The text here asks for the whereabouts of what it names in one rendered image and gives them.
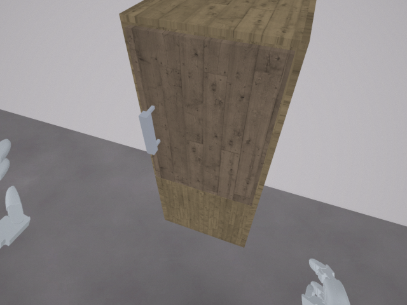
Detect handle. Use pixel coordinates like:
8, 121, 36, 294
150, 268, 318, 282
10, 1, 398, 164
139, 105, 160, 155

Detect left robot hand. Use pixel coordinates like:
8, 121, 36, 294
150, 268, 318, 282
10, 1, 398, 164
0, 139, 31, 248

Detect right robot hand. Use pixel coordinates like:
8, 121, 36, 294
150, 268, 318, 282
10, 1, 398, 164
301, 259, 350, 305

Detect cupboard door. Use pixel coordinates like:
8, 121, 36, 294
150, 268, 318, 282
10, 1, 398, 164
125, 25, 295, 206

